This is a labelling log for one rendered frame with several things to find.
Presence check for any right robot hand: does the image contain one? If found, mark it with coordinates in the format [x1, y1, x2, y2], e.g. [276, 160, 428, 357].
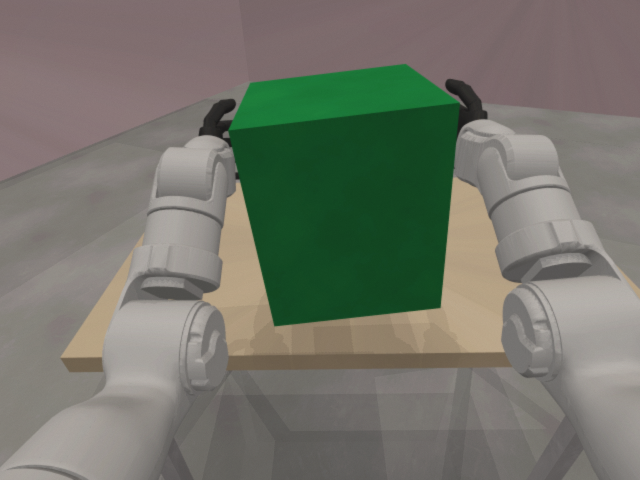
[445, 79, 488, 169]

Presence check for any right robot upper arm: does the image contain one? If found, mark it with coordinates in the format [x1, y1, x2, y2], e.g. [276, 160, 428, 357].
[501, 275, 640, 480]

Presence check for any left robot upper arm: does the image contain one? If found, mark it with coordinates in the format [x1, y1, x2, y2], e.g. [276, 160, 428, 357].
[0, 300, 229, 480]

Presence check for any robot left forearm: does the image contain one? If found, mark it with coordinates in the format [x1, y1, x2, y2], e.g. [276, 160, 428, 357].
[102, 135, 236, 378]

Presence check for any left robot hand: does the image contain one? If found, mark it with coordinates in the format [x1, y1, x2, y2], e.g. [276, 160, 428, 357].
[199, 99, 239, 180]

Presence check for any table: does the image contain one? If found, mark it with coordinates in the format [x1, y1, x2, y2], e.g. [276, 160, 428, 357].
[60, 178, 640, 480]

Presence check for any carton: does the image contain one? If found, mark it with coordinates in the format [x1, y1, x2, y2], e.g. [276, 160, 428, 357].
[228, 64, 460, 326]

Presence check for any robot right forearm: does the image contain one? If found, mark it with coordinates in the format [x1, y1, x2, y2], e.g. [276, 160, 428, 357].
[454, 119, 640, 303]

